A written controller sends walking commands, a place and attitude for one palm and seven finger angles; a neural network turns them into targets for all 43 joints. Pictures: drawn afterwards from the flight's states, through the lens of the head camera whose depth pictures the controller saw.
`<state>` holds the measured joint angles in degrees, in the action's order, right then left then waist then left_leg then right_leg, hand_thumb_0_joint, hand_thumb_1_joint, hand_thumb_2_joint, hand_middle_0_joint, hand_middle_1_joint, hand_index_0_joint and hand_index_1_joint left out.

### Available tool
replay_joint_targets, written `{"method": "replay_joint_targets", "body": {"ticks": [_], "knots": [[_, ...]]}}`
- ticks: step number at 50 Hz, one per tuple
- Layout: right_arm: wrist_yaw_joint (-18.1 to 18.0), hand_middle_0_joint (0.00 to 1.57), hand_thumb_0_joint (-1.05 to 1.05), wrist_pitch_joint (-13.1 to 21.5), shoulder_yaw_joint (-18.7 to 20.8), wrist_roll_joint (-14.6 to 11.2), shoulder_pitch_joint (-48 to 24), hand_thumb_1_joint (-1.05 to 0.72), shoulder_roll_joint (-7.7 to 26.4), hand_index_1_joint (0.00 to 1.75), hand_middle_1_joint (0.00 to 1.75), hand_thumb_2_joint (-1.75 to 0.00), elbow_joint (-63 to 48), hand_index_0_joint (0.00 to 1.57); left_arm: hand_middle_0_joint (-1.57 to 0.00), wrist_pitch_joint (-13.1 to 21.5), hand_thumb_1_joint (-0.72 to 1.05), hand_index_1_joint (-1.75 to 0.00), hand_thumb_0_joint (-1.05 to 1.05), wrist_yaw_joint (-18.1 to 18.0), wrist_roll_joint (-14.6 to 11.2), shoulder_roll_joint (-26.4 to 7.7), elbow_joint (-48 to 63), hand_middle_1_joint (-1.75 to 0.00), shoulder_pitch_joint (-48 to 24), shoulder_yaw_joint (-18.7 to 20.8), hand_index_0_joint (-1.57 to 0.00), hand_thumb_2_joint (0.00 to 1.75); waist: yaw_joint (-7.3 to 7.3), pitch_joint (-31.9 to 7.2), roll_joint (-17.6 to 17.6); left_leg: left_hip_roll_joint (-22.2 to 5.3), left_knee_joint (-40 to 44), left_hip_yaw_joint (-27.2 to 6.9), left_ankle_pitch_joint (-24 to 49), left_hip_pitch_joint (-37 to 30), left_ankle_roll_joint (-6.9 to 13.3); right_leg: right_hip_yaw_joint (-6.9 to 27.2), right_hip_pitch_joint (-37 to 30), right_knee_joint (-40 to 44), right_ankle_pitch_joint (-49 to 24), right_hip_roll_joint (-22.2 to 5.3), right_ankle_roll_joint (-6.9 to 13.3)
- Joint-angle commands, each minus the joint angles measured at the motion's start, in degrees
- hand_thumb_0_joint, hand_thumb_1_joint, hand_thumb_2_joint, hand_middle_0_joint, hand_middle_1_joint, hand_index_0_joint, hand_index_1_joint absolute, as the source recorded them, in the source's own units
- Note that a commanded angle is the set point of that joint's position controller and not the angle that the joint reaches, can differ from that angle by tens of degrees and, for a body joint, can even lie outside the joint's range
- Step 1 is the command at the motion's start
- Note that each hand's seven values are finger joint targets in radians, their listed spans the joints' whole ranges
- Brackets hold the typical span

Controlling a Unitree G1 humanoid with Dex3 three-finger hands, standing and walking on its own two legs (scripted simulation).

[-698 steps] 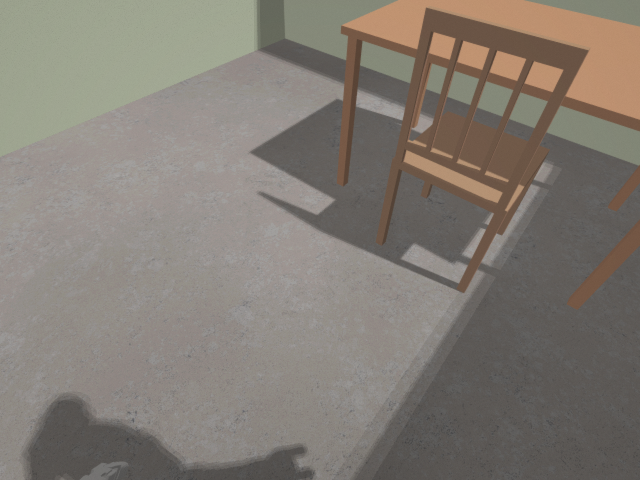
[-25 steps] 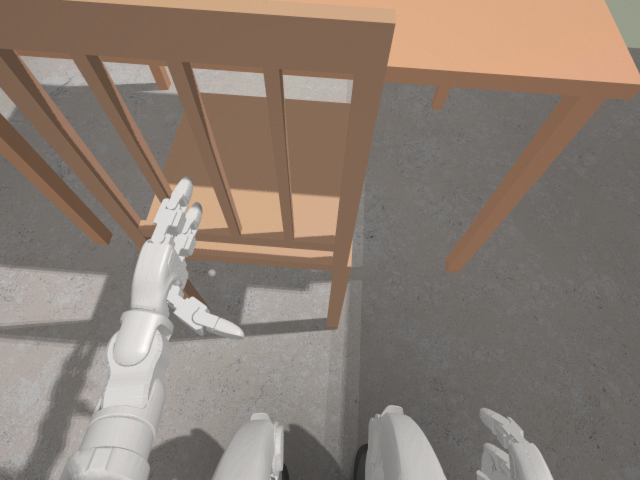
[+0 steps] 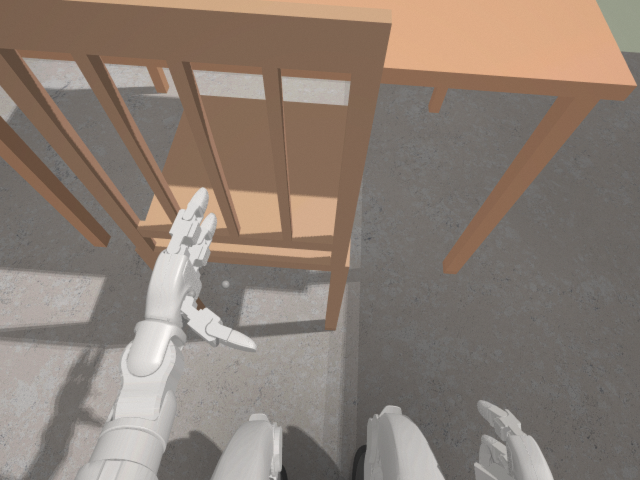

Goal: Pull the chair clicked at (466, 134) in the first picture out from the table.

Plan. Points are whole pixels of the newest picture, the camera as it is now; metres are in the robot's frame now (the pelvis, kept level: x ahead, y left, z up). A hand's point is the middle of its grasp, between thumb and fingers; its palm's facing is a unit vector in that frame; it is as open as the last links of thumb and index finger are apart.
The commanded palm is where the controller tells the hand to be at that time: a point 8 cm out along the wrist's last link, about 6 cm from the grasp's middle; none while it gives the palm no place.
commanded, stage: aim the fingers beside a spindle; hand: left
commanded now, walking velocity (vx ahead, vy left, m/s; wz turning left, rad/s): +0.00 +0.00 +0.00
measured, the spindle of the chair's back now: (214, 168) +0.50 +0.15 +0.04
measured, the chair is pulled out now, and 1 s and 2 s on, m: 0.00 0.00 0.00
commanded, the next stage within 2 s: none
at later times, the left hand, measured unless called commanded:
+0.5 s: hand (214, 263) +0.37 +0.14 +0.02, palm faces -0.05 -1.00 -0.06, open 16.9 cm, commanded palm +0.34 +0.20 +0.02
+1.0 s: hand (210, 268) +0.36 +0.14 +0.02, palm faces -0.10 -0.99 -0.04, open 16.9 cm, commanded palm +0.34 +0.19 +0.01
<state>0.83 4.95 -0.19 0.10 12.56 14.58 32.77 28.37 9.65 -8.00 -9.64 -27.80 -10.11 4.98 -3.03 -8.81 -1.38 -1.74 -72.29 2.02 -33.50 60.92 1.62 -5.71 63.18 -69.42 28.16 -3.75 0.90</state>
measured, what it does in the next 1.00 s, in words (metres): stands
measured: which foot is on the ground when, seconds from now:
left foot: down 0.00-1.00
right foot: down 0.00-1.00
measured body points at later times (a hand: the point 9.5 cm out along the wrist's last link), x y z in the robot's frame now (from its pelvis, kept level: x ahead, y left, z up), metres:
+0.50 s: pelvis +0.00 +0.00 +0.00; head +0.12 +0.01 +0.43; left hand +0.36 +0.19 +0.03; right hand +0.14 -0.25 -0.11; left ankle +0.01 +0.10 -0.63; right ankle +0.04 -0.12 -0.63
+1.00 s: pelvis +0.00 +0.00 +0.00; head +0.12 +0.01 +0.43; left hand +0.36 +0.20 +0.02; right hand +0.14 -0.25 -0.11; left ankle +0.01 +0.10 -0.63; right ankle +0.04 -0.12 -0.63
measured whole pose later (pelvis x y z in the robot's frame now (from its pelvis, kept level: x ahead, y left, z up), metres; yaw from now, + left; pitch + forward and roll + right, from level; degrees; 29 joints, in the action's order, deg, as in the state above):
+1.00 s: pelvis +0.00 +0.00 +0.00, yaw +0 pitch +23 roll -2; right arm 1.6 4.4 -0.1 0.0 12.4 14.7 32.6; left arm 27.3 10.1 -9.0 -12.0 -28.9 -12.9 7.2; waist -3.1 -9.1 -1.9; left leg -1.8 -72.6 2.0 -33.9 61.5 1.9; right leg -5.5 63.6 -69.3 28.1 -3.5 0.6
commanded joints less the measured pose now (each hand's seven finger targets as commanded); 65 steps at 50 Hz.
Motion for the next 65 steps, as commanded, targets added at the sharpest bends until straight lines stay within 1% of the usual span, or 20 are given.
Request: {"method": "replay_joint_targets", "body": {"ticks": [1, 2, 8, 12, 16, 17, 19, 22, 26, 30, 32, 35, 37, 43, 47, 51, 53, 57, 62, 65], "knots": [[-0.55, 0.20, 0.00, 2.12, 3.33, 0.18, 1.64, -0.90, 7.44, 0.30, 0.30, -0.90, -6.31, 0.20, -0.06, 7.02, -0.50, -0.08, 0.00, -3.79, -0.34, -13.41, 14.56, -0.08, -16.91, 9.42, -0.06, 0.30, 0.29, -22.97, -1.06, 2.07, 9.83, -3.64, 17.17, -9.63, -0.68, 4.51, -17.70, 7.42, -11.96, 2.51, 0.68], [-0.52, 0.20, 0.00, 1.88, 3.33, 0.22, 1.78, -0.90, 7.57, 0.30, 0.30, -0.90, -6.51, 0.20, -0.06, 7.03, -0.50, -0.08, 0.00, -4.00, -0.06, -15.25, 13.85, -0.08, -15.46, 11.01, -0.06, 0.30, 0.73, -23.97, -0.37, 2.17, 9.73, -3.35, 17.14, -8.56, -0.53, 4.82, -19.40, 7.37, -12.26, 2.66, 0.65], [-0.16, 0.20, 0.00, 1.80, 3.31, -0.71, 2.22, -0.90, 8.19, 0.30, 0.30, -0.90, -6.52, 0.20, -0.06, 2.83, -0.50, -0.08, 0.00, 1.33, -1.72, -6.52, 6.42, -0.08, -11.82, 3.08, -0.06, 0.30, -1.37, -21.97, -0.11, 1.90, 10.09, -3.18, 17.34, -8.76, -0.60, 4.25, -18.07, 8.52, -13.79, 2.72, 0.72], [-0.69, 0.20, 0.00, 2.07, 3.77, -1.38, 2.81, -0.90, 8.67, 0.30, 0.30, -0.90, -6.77, 0.20, -0.06, 1.38, -0.50, -0.08, 0.00, 3.91, -3.45, -3.53, 8.39, -0.08, -13.40, -0.92, -0.06, 0.30, -2.60, -21.70, 1.26, 1.45, 10.09, -4.15, 18.46, -10.61, -0.37, 3.50, -15.86, 8.78, -13.81, 2.71, 0.64], [-0.88, 0.20, 0.00, 2.55, 4.06, -0.63, 3.05, -0.90, 8.24, 0.30, 0.30, -0.90, -6.48, 0.20, -0.06, 4.22, -0.50, -0.08, 0.00, 0.47, -2.71, -8.30, 15.97, -0.08, -15.85, 3.29, -0.06, 0.30, -1.11, -24.93, -0.94, 1.42, 10.12, -4.62, 21.60, -13.67, -0.66, 3.51, -16.25, 7.82, -14.91, 2.52, 0.61], [-0.98, 0.20, 0.00, 2.45, 3.90, -0.32, 3.02, -0.90, 8.43, 0.30, 0.30, -0.90, -6.02, 0.20, -0.06, 4.94, -0.50, -0.08, 0.00, -1.14, -2.09, -11.39, 16.04, -0.08, -16.27, 6.22, -0.06, 0.30, -0.79, -23.95, -1.11, 1.46, 10.05, -4.64, 21.69, -13.13, -0.75, 3.33, -15.77, 7.42, -14.64, 2.66, 0.66], [-0.69, 0.20, 0.00, 2.34, 3.59, 0.16, 2.99, -0.90, 7.75, 0.30, 0.30, -0.90, -5.46, 0.20, -0.06, 6.24, -0.50, -0.08, 0.00, -3.44, -0.59, -11.63, 15.19, -0.08, -18.27, 7.11, -0.06, 0.30, -0.96, -23.62, -1.22, 1.58, 9.89, -4.58, 21.21, -12.47, -0.84, 3.48, -15.54, 6.78, -14.28, 2.61, 0.57], [-0.28, 0.20, 0.00, 1.60, 3.53, 0.33, 2.72, -0.90, 7.83, 0.30, 0.30, -0.90, -5.83, 0.20, -0.06, 6.45, -0.50, -0.08, 0.00, -5.02, 0.80, -14.70, 11.23, -0.08, -14.16, 11.00, -0.06, 0.30, 0.46, -23.11, -0.26, 1.89, 10.06, -3.90, 19.98, -10.01, -0.81, 3.75, -17.39, 6.59, -14.08, 2.84, 0.73], [0.25, 0.20, 0.00, 0.97, 3.33, -0.14, 2.72, -0.90, 8.13, 0.30, 0.30, -0.90, -6.33, 0.20, -0.06, 3.80, -0.50, -0.08, 0.00, -1.82, 0.11, -9.64, 6.33, -0.08, -11.94, 6.45, -0.06, 0.30, -0.41, -21.69, -0.56, 1.94, 10.29, -3.25, 18.76, -8.86, -0.96, 3.95, -17.80, 7.51, -14.82, 2.88, 0.91], [0.03, 0.20, 0.00, 1.31, 3.81, -1.13, 2.80, -0.90, 8.31, 0.30, 0.30, -0.90, -7.66, 0.20, -0.06, 1.64, -0.50, -0.08, 0.00, 2.96, -3.07, -4.94, 9.43, -0.08, -9.32, 1.25, -0.06, 0.30, -1.21, -23.92, 1.46, 1.67, 10.44, -3.29, 20.97, -10.68, -0.55, 4.07, -19.93, 8.87, -17.40, 2.82, 0.65], [-0.36, 0.20, 0.00, 1.61, 3.82, -1.24, 2.85, -0.90, 8.32, 0.30, 0.30, -0.90, -7.55, 0.20, -0.06, 2.03, -0.50, -0.08, 0.00, 3.21, -3.81, -4.99, 11.80, -0.08, -11.23, 0.77, -0.06, 0.30, -1.81, -23.32, 1.18, 1.50, 10.42, -3.93, 21.16, -11.55, -0.50, 3.62, -18.42, 8.73, -16.69, 2.87, 0.58], [-0.86, 0.20, 0.00, 2.15, 3.95, -0.74, 3.09, -0.90, 8.19, 0.30, 0.30, -0.90, -6.31, 0.20, -0.06, 4.16, -0.50, -0.08, 0.00, 1.08, -3.31, -8.74, 14.96, -0.08, -14.22, 4.43, -0.06, 0.30, -1.82, -23.58, 1.65, 1.51, 9.66, -4.05, 20.93, -11.58, -0.43, 3.85, -17.61, 8.35, -16.13, 2.81, 0.30], [-1.09, 0.20, 0.00, 2.31, 3.76, -0.19, 2.98, -0.90, 8.29, 0.30, 0.30, -0.90, -5.44, 0.20, -0.06, 6.02, -0.50, -0.08, 0.00, -1.08, -1.90, -12.81, 15.70, -0.08, -17.29, 7.93, -0.06, 0.30, -1.29, -22.30, -0.87, 1.55, 9.53, -4.19, 20.17, -11.12, -0.64, 3.73, -15.77, 7.34, -14.45, 2.90, 0.55], [-0.10, 0.20, 0.00, 2.30, 3.51, 0.19, 2.62, -0.90, 7.99, 0.30, 0.30, -0.90, -5.42, 0.20, -0.06, 5.75, -0.50, -0.08, 0.00, -1.69, -0.03, -9.50, 11.60, -0.08, -14.56, 5.22, -0.06, 0.30, -0.88, -22.88, -3.96, 1.46, 10.13, -4.53, 21.92, -13.49, -1.23, 3.10, -14.32, 6.80, -14.19, 2.86, 1.06], [0.30, 0.20, 0.00, 1.46, 3.77, -0.62, 2.75, -0.90, 8.47, 0.30, 0.30, -0.90, -6.86, 0.20, -0.06, 1.31, -0.50, -0.08, 0.00, 1.12, -1.55, -4.26, 6.68, -0.08, -8.42, 0.86, -0.06, 0.30, -1.42, -21.97, 0.41, 1.53, 10.60, -4.18, 21.01, -11.76, -0.86, 2.91, -16.00, 8.21, -14.70, 3.04, 0.93], [-0.30, 0.20, 0.00, 1.03, 3.72, -0.93, 2.52, -0.90, 8.48, 0.30, 0.30, -0.90, -7.27, 0.20, -0.06, 1.22, -0.50, -0.08, 0.00, 0.85, -2.30, -6.90, 9.19, -0.08, -12.43, 3.33, -0.06, 0.30, -1.40, -21.46, 3.29, 1.84, 10.17, -3.77, 17.45, -8.36, -0.50, 3.70, -17.36, 8.47, -13.50, 2.87, 0.47], [-0.64, 0.20, 0.00, 1.30, 3.68, -0.55, 2.38, -0.90, 8.36, 0.30, 0.30, -0.90, -7.35, 0.20, -0.06, 3.69, -0.50, -0.08, 0.00, -0.91, -1.77, -10.68, 13.38, -0.08, -15.67, 6.66, -0.06, 0.30, -0.66, -22.63, 1.22, 1.83, 10.20, -4.01, 18.06, -9.43, -0.60, 3.83, -17.11, 7.78, -13.20, 2.84, 0.60], [-0.68, 0.20, 0.00, 2.13, 3.46, 0.30, 2.60, -0.90, 7.69, 0.30, 0.30, -0.90, -6.40, 0.20, -0.06, 7.72, -0.50, -0.08, 0.00, -3.34, -0.62, -13.56, 18.61, -0.08, -19.23, 8.60, -0.06, 0.30, -0.39, -26.77, -3.12, 1.69, 9.45, -4.17, 21.93, -13.30, -0.76, 4.10, -17.08, 6.60, -15.19, 2.96, 0.75], [-0.03, 0.20, 0.00, 2.08, 3.62, -0.06, 3.07, -0.90, 8.11, 0.30, 0.30, -0.90, -5.70, 0.20, -0.06, 4.24, -0.50, -0.08, 0.00, -0.42, -0.45, -6.38, 9.73, -0.08, -11.46, 2.12, -0.06, 0.30, -1.50, -23.22, -2.42, 1.39, 10.24, -4.51, 22.58, -13.21, -1.03, 3.13, -15.34, 7.42, -15.18, 3.08, 0.94], [0.15, 0.20, 0.00, 1.10, 3.87, -0.99, 3.17, -0.90, 8.63, 0.30, 0.30, -0.90, -6.32, 0.20, -0.06, 0.09, -0.50, -0.08, 0.00, 1.93, -1.74, -3.39, 4.99, -0.08, -6.98, -0.03, -0.06, 0.30, -1.71, -19.94, 1.97, 1.43, 10.66, -4.01, 19.71, -10.31, -0.88, 2.83, -15.50, 8.59, -14.26, 3.07, 0.79]]}}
